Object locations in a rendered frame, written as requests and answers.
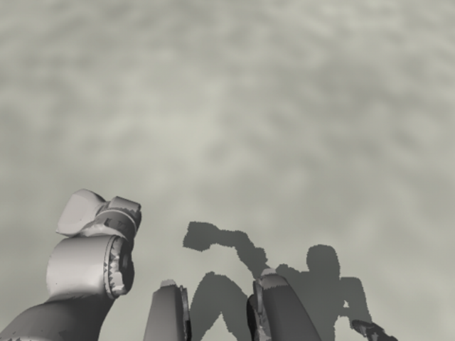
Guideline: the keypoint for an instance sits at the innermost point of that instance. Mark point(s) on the right robot hand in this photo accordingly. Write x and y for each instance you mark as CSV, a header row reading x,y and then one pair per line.
x,y
372,331

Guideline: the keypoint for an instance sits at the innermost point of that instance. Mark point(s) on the left robot arm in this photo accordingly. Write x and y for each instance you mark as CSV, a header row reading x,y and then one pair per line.
x,y
86,273

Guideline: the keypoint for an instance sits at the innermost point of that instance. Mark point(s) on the left robot hand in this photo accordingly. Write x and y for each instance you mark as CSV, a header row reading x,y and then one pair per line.
x,y
78,211

